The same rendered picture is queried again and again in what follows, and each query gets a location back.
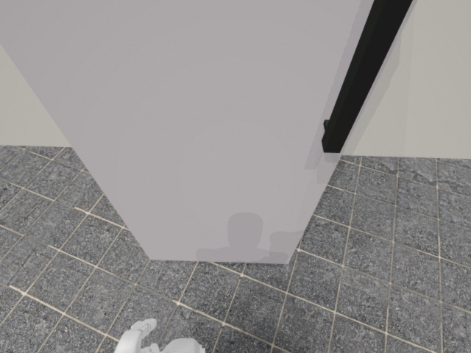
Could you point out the fridge door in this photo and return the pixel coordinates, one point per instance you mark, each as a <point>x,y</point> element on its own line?
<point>200,120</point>

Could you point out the robot left thigh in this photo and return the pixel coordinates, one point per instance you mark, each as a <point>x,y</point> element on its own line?
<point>184,345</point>

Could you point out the robot left hand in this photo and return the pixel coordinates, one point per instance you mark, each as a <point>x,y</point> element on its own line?
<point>130,341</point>

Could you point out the handle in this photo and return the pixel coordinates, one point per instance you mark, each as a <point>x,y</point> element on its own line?
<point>381,27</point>

